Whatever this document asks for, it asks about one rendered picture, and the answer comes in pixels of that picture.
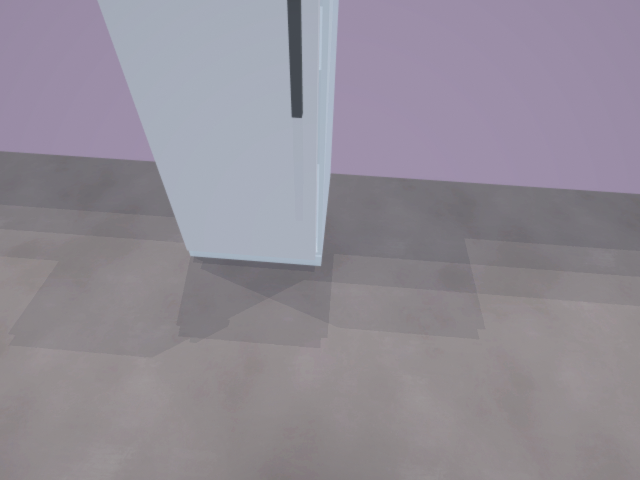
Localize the fridge door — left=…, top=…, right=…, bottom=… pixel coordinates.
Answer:
left=97, top=0, right=320, bottom=260

